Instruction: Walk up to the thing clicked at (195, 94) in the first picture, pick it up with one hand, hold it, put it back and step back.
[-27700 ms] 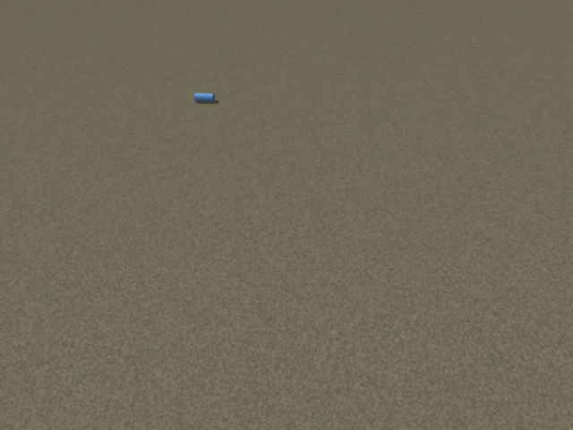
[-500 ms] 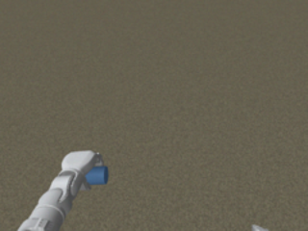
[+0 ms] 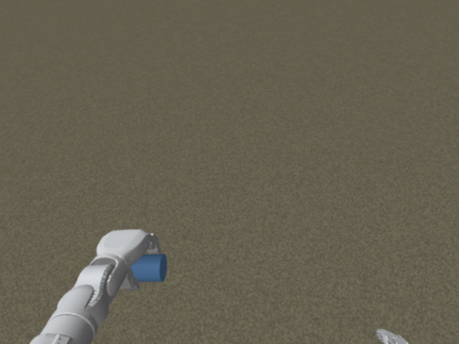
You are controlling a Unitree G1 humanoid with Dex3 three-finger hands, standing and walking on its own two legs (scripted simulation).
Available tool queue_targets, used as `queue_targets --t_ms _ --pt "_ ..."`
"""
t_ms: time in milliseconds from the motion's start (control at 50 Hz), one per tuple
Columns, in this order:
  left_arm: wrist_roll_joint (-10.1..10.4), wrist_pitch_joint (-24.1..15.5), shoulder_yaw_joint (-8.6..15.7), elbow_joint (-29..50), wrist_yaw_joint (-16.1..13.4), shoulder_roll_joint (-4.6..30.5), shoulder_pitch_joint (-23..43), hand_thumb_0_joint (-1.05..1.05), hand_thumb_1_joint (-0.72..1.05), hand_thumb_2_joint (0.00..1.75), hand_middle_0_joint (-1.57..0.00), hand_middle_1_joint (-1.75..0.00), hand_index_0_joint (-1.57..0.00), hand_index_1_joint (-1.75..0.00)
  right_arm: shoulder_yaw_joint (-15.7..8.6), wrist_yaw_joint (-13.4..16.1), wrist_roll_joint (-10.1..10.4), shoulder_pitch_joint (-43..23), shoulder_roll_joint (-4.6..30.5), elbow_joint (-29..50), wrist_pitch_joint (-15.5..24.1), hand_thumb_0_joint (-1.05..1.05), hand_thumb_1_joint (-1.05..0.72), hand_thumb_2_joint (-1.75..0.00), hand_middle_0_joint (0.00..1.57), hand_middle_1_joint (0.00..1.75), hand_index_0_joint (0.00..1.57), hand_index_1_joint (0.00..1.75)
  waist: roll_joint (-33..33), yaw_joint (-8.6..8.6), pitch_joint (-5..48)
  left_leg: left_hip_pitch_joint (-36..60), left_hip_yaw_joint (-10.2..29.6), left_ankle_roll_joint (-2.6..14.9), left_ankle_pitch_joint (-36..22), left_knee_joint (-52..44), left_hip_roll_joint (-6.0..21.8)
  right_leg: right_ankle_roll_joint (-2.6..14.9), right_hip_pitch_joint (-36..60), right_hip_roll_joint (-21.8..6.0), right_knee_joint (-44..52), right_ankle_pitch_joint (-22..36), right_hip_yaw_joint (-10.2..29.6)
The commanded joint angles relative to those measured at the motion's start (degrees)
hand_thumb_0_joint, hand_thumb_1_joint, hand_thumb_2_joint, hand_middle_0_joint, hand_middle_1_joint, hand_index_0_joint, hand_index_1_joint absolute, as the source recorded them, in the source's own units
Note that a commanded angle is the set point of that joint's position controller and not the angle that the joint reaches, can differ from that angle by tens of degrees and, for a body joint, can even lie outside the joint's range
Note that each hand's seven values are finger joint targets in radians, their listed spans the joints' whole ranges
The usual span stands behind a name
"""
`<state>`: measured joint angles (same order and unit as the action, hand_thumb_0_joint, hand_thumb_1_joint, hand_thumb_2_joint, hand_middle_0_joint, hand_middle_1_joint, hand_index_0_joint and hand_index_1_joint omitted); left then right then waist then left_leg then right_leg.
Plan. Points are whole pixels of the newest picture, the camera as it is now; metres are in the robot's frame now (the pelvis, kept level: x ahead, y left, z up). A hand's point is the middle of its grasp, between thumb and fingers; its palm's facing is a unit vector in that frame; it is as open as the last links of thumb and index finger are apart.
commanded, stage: hold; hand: left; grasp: from above
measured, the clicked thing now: (133, 267) +0.30 +0.23 -0.09
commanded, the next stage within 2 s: crouch in 1.30 s
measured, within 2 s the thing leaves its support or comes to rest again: neither
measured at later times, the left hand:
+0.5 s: hand (130, 275) +0.27 +0.21 -0.04, palm faces -0.47 -0.03 -0.88, open 8.3 cm
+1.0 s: hand (128, 270) +0.27 +0.21 -0.02, palm faces -0.48 -0.04 -0.88, open 8.3 cm
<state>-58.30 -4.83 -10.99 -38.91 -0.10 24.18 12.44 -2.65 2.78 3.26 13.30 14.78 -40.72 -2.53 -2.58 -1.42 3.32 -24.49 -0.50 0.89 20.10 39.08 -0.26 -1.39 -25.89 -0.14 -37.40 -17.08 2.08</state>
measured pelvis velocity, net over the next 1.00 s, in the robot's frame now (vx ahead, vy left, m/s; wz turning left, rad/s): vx -0.01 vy -0.01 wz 0.00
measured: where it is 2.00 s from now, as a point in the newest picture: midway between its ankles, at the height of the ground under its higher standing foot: outside the picture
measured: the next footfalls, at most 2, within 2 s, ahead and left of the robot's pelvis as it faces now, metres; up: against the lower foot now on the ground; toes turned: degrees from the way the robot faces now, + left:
none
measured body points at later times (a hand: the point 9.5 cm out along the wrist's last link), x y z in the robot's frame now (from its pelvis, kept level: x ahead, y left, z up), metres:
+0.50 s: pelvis -0.02 -0.01 +0.01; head +0.00 -0.03 +0.46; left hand +0.29 +0.21 +0.01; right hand +0.11 -0.27 -0.11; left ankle +0.00 +0.11 -0.72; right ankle +0.02 -0.14 -0.72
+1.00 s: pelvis -0.01 -0.01 +0.01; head +0.00 -0.03 +0.46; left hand +0.29 +0.21 +0.03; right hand +0.13 -0.27 -0.10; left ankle +0.00 +0.11 -0.72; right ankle +0.02 -0.14 -0.72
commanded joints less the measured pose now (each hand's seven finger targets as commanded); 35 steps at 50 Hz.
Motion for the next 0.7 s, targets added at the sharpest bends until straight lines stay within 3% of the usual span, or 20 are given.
queue_targets --t_ms 0,200,360,380,400,500,540,680 --pt "0.34 -0.23 7.40 14.23 -2.70 13.99 20.77 0.00 0.76 0.60 -1.09 -0.48 -1.11 -0.46 -2.73 0.74 -0.14 -2.50 8.20 7.17 1.94 0.00 -0.89 -0.90 0.20 0.30 0.20 0.30 -0.72 0.41 16.31 9.26 0.63 -0.52 -18.16 -5.90 -0.98 2.36 6.83 2.29 4.96 13.39 -1.49" --pt "0.74 -0.71 7.42 15.52 -2.18 13.90 21.13 0.00 0.76 0.54 -1.07 -0.50 -1.10 -0.46 -2.17 0.94 -0.14 -4.44 8.04 7.83 2.11 0.00 -0.90 -0.90 0.20 0.30 0.20 0.30 -1.36 0.51 13.44 10.04 0.82 -0.45 -11.97 -8.62 -0.95 2.23 6.78 2.14 7.45 7.99 -1.27" --pt "0.89 -0.36 7.29 15.74 -2.36 13.62 21.42 0.00 0.75 0.56 -1.06 -0.52 -1.10 -0.48 -1.96 1.16 -0.18 -5.36 7.83 7.58 2.45 0.00 -0.90 -0.90 0.20 0.30 0.20 0.30 0.18 0.50 14.08 11.12 0.42 -0.11 -12.94 -9.24 -1.17 1.96 8.81 1.92 8.64 9.27 -0.95" --pt "0.91 -0.28 7.94 15.56 -2.37 14.38 20.51 0.00 0.74 0.57 -1.07 -0.50 -1.10 -0.48 -2.03 1.25 -0.01 -5.83 7.95 7.80 2.45 0.00 -0.90 -0.90 0.20 0.30 0.20 0.30 0.06 1.17 14.20 11.40 0.25 -0.12 -13.36 -9.47 -1.29 1.98 9.42 1.85 8.82 9.53 -1.00" --pt "1.17 -0.27 7.09 16.01 -2.18 13.48 21.43 0.00 0.75 0.57 -1.06 -0.53 -1.09 -0.49 -1.94 1.23 -0.09 -5.80 7.84 7.66 2.51 0.00 -0.90 -0.90 0.20 0.30 0.20 0.30 -0.10 0.59 13.87 11.49 0.26 -0.17 -13.22 -9.43 -1.23 1.95 8.96 1.88 8.91 9.45 -0.86" --pt "1.59 -0.43 7.56 16.16 -1.18 14.41 21.37 0.00 0.78 0.56 -1.07 -0.54 -1.11 -0.50 -1.70 1.34 -0.01 -6.96 7.67 8.03 2.54 0.00 -0.90 -0.90 0.20 0.30 0.20 0.30 -0.27 1.26 12.90 11.63 0.35 -0.13 -11.48 -10.97 -1.13 2.06 9.80 1.94 10.07 7.63 -1.04" --pt "1.54 -0.27 7.12 16.04 -0.92 13.14 19.44 0.00 0.76 0.55 -1.06 -0.54 -1.10 -0.50 -1.55 1.36 0.00 -7.11 7.46 8.24 2.51 0.00 -0.90 -0.90 0.20 0.30 0.20 0.30 -0.01 1.17 11.13 11.16 0.22 -0.10 -10.45 -11.44 -1.27 2.05 9.36 1.83 10.65 6.76 -0.85" --pt "2.34 -0.78 7.48 17.99 0.12 14.32 21.90 0.00 0.78 0.58 -1.09 -0.53 -1.12 -0.50 -1.22 1.69 0.03 -7.84 7.45 8.32 2.53 0.00 -0.91 -0.90 0.20 0.30 0.20 0.30 0.12 0.80 11.64 12.74 0.41 0.03 -11.24 -12.22 -1.01 2.00 10.45 1.90 11.27 7.48 -0.88"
